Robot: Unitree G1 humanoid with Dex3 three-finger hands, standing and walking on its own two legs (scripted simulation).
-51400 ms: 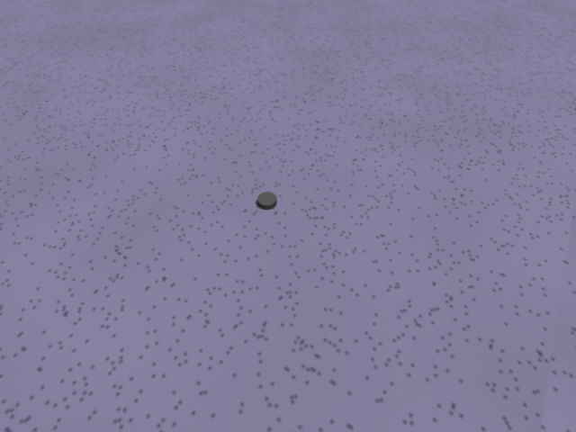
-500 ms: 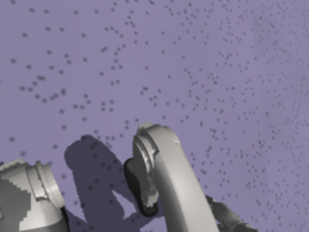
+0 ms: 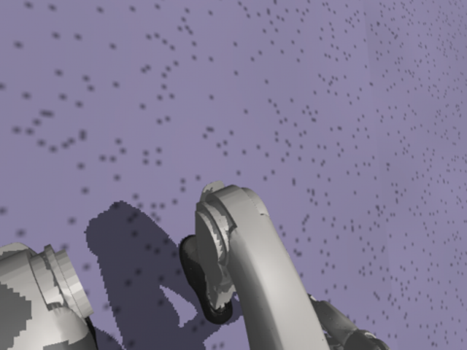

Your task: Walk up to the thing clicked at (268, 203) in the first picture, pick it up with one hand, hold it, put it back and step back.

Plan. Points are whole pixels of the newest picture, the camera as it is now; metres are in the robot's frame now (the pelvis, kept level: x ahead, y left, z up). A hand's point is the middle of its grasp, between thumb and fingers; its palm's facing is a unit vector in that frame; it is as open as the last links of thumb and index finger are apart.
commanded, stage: rest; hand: left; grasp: from above
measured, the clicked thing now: out of the picture +0.44 +0.38 -0.28
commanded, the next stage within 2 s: open in 0.04 s
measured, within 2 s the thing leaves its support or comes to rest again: neither
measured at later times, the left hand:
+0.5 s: hand out of the picture +0.43 +0.36 -0.25, palm faces -0.43 -0.18 -0.88, open 11.8 cm
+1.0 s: hand out of the picture +0.43 +0.36 -0.25, palm faces -0.43 -0.17 -0.89, open 13.8 cm
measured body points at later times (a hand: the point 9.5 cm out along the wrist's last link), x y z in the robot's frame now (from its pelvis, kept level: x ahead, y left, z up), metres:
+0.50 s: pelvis +0.00 +0.00 +0.00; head +0.26 +0.15 +0.33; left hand +0.45 +0.37 -0.20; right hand +0.08 -0.25 -0.05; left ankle +0.06 +0.13 -0.27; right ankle +0.11 -0.13 -0.26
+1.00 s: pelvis +0.00 +0.00 +0.00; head +0.27 +0.15 +0.32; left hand +0.45 +0.37 -0.20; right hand +0.08 -0.25 -0.05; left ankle +0.06 +0.13 -0.27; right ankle +0.11 -0.13 -0.26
